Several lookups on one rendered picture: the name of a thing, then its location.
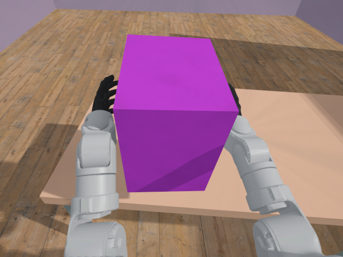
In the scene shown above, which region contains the right robot forearm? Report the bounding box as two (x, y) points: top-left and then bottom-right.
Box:
(224, 115), (322, 251)

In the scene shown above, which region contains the table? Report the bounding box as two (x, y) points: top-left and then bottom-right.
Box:
(39, 80), (343, 256)

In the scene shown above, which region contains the right robot hand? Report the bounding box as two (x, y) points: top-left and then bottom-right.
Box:
(228, 83), (242, 116)

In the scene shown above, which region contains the carton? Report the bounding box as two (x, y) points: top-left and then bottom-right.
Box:
(113, 34), (239, 192)

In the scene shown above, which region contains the robot right upper arm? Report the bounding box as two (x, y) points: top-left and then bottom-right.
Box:
(252, 212), (343, 257)

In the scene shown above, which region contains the left robot hand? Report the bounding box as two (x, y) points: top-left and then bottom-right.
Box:
(92, 75), (118, 114)

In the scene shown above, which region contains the left robot forearm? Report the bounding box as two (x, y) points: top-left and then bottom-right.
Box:
(64, 110), (119, 257)

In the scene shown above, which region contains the robot left upper arm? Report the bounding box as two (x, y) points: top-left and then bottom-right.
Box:
(65, 221), (128, 257)

